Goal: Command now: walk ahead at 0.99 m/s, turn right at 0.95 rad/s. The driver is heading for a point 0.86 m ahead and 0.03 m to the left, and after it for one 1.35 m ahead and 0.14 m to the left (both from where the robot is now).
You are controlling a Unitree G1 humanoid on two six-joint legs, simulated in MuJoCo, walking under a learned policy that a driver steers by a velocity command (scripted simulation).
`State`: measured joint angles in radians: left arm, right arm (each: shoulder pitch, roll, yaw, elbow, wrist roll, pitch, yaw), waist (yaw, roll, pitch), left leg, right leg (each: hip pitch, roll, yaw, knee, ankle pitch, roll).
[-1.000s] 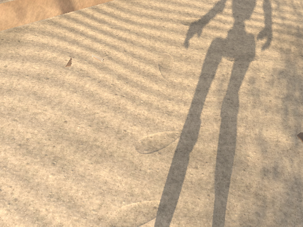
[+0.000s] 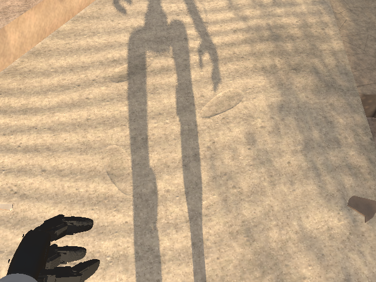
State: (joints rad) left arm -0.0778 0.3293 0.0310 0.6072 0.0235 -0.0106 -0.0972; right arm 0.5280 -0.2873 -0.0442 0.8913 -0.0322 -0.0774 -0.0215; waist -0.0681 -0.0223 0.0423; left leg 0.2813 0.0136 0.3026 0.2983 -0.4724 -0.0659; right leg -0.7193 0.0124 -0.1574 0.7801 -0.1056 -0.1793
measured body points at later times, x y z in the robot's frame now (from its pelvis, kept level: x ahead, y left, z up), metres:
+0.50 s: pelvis +0.49 -0.02 +0.01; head +0.52 -0.03 +0.46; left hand +0.57 +0.27 -0.11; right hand +0.61 -0.32 -0.07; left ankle +0.64 +0.03 -0.70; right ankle +0.21 -0.03 -0.63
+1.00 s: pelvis +0.96 -0.12 +0.03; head +0.99 -0.12 +0.48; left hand +1.11 +0.16 -0.05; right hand +1.05 -0.41 -0.09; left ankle +0.81 -0.03 -0.59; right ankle +1.00 -0.25 -0.70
